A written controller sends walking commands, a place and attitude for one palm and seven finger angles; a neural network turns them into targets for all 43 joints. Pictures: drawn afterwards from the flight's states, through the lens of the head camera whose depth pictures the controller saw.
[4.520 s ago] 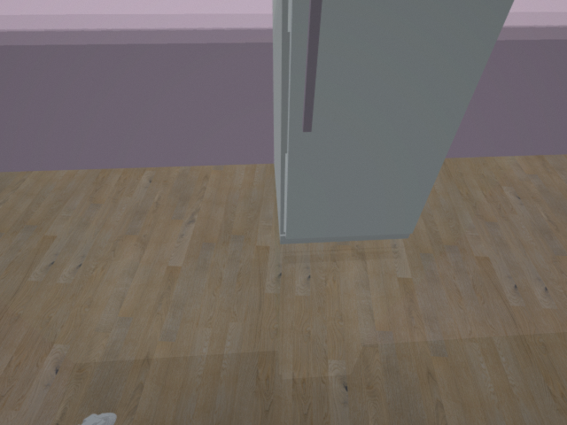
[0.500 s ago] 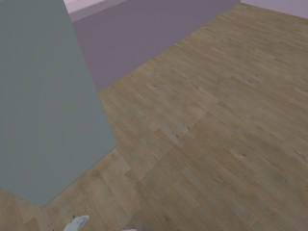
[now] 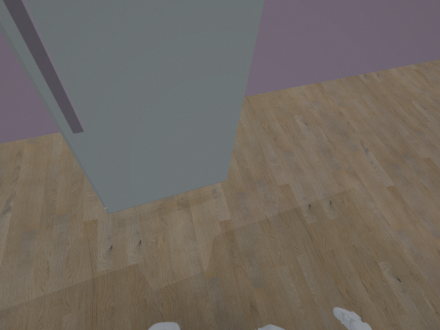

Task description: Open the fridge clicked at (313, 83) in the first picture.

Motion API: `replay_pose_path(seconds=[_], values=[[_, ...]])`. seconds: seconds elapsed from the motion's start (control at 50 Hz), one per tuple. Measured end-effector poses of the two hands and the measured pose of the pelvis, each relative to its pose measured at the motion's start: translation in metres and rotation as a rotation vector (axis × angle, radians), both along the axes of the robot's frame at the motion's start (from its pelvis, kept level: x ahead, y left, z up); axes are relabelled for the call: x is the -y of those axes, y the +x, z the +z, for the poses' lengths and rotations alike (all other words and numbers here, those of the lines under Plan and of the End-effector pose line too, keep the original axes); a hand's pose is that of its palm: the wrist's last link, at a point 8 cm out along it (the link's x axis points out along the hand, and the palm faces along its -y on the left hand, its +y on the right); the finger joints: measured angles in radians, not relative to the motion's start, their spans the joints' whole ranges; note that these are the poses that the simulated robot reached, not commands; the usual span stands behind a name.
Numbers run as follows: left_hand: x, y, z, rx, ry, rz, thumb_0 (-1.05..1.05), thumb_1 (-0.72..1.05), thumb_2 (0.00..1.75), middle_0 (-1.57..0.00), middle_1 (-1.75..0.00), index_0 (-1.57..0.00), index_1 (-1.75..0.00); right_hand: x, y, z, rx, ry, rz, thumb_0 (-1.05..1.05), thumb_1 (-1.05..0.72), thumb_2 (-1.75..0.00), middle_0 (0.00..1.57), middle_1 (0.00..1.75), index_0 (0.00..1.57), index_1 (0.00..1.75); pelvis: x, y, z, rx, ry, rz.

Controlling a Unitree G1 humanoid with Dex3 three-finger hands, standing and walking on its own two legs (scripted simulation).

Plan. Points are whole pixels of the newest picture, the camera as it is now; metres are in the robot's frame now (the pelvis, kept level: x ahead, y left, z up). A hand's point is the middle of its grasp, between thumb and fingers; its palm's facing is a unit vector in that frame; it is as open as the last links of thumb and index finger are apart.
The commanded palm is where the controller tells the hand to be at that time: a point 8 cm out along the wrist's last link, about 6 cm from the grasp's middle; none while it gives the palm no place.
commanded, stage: turn to face it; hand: left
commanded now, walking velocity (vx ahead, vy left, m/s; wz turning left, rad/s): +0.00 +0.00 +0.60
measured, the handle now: (49, 65) +0.57 +0.43 +0.09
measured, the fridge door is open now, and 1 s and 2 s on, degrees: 0 0 0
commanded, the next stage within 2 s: take the last steps up to it in 0.66 s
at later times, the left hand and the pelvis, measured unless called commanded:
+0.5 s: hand out of the picture +0.08 +0.18 -0.12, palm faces +0.27 -0.92 -0.29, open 7.3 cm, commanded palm none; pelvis +0.00 -0.04 +0.01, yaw +17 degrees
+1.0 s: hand out of the picture -0.14 +0.17 -0.17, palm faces +0.50 -0.84 -0.20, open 7.3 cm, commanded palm none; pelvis -0.02 +0.00 +0.01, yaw +27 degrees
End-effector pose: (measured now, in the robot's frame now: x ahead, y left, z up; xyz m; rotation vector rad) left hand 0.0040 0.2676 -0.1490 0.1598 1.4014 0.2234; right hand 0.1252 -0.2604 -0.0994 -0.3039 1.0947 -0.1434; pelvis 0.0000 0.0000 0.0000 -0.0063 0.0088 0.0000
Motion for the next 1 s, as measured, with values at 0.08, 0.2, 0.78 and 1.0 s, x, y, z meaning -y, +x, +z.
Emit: replay_pose_path(seconds=[0.08, 0.2, 0.78, 1.0], values=[[-0.011, 0.008, 0.011, 0.042, 0.001, 0.032, 0.01, 0.91, 0.9, -0.2, -0.3, -0.2, -0.3, -0.018, -0.002, 0.007, -0.02, 0.002, 0.025, 0.0, -0.9, -0.9, 0.2, 0.3, 0.2, 0.3, -0.007, 0.001, 0.011, 0.001, -0.025, 0.046], [-0.013, 0.038, 0.028, 0.176, 0.016, 0.057, 0.01, 0.91, 0.9, -0.2, -0.3, -0.2, -0.3, -0.03, -0.016, 0.002, -0.074, 0.034, 0.051, 0.0, -0.9, -0.9, 0.2, 0.3, 0.21, 0.3, -0.008, 0.001, 0.018, 0.005, -0.025, 0.118], [0.078, -0.087, 0.038, 0.129, 0.047, 0.368, 0.0, 0.91, 0.9, -0.21, -0.3, -0.21, -0.3, 0.003, 0.017, -0.023, -0.201, 0.038, 0.31, 0.01, -0.91, -0.9, 0.2, 0.3, 0.2, 0.3, 0.044, -0.015, 0.016, 0.015, 0.04, 0.437], [0.06, -0.166, 0.01, -0.028, -0.059, 0.485, 0.01, 0.91, 0.9, -0.2, -0.3, -0.2, -0.3, -0.082, 0.031, -0.001, -0.059, 0.038, 0.434, 0.0, -0.9, -0.9, 0.2, 0.3, 0.2, 0.3, 0.001, -0.018, 0.014, 0.031, -0.003, 0.471]])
